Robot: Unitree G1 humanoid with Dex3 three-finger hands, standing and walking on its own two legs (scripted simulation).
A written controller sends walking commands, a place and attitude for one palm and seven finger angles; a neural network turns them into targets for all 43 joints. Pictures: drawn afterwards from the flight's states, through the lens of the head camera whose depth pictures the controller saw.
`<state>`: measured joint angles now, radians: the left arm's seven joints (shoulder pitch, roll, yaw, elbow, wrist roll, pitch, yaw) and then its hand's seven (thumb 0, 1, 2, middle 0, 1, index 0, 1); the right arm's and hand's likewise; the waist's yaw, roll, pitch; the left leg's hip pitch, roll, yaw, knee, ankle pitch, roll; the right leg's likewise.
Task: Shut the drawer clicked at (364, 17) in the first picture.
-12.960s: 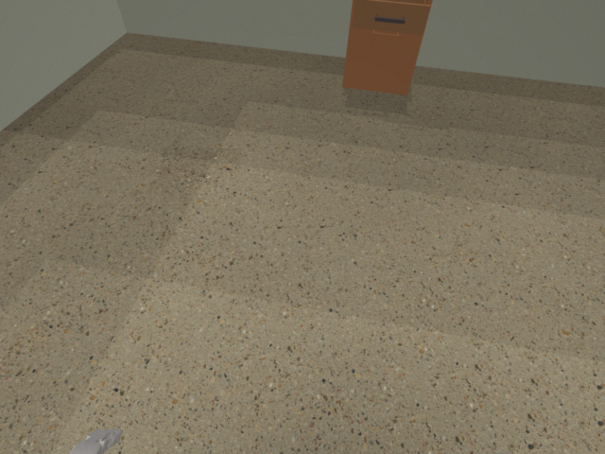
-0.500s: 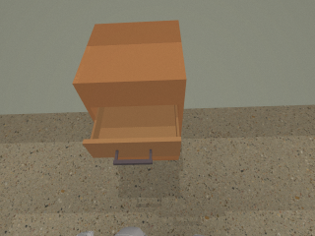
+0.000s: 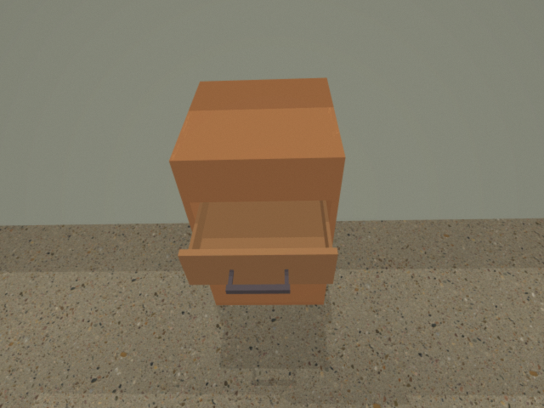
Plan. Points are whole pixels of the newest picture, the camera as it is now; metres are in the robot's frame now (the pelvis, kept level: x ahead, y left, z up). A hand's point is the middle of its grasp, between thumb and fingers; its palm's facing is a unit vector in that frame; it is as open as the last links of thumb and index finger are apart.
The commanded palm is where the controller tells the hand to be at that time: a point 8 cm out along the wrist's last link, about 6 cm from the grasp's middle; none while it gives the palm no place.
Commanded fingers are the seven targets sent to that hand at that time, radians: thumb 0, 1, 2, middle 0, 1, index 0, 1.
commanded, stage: come to a stop and stand still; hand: left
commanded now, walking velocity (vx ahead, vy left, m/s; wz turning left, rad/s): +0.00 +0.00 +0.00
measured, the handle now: (258, 281) +0.46 +0.08 -0.24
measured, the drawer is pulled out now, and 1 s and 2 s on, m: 0.18 0.18 0.18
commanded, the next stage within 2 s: look again from close up in 0.04 s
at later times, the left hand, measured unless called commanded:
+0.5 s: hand out of the picture +0.02 +0.16 -0.16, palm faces +0.04 -0.98 -0.20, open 7.3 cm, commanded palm none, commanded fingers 0.00 0.90 0.90 -0.20 -0.30 -0.20 -0.30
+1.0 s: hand out of the picture +0.07 +0.14 -0.16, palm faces +0.04 -0.98 -0.20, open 7.3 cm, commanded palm none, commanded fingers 0.00 0.90 0.90 -0.20 -0.30 -0.20 -0.30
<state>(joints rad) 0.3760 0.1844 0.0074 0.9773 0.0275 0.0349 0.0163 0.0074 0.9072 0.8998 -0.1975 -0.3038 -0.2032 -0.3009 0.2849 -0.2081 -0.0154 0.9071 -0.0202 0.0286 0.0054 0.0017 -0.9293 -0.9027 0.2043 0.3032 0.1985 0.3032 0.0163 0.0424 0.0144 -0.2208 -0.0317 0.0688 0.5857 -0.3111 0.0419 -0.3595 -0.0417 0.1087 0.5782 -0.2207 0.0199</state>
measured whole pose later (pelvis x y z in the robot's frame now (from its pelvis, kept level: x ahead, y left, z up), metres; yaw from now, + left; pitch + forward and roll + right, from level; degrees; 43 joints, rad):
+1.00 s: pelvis +0.06 -0.04 +0.01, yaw +2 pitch -1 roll +1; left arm 0.28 0.16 0.01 1.07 0.02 0.01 0.01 0.01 0.92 0.90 -0.20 -0.30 -0.20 -0.30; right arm 0.29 -0.16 -0.01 1.08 -0.02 -0.01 -0.03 0.00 -0.91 -0.90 0.20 0.30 0.20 0.30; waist -0.01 0.00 0.04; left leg -0.12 0.02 0.02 0.47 -0.33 -0.02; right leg -0.29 0.03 0.11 0.53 -0.23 0.00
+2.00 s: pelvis +0.06 -0.15 +0.01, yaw +0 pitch -1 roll +1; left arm 0.22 0.18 0.01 1.00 0.02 0.02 0.03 0.01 0.92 0.90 -0.20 -0.30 -0.21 -0.30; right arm 0.26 -0.17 -0.02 1.04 -0.01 0.03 -0.01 0.00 -0.91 -0.90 0.20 0.30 0.20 0.30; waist 0.01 -0.01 0.07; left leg -0.19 0.01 0.07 0.46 -0.25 0.00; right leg -0.24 -0.03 -0.04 0.51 -0.25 -0.02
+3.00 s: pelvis +0.09 -0.13 +0.01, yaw +0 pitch -1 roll +0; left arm 0.27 0.16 -0.02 1.07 0.01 -0.01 0.03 0.01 0.91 0.90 -0.20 -0.30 -0.20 -0.30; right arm 0.28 -0.18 0.02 1.07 -0.01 -0.03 -0.02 0.01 -0.92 -0.90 0.20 0.30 0.20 0.30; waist 0.00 0.01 0.03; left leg -0.15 -0.01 0.08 0.47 -0.30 0.03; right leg -0.19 -0.05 -0.03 0.50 -0.28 0.02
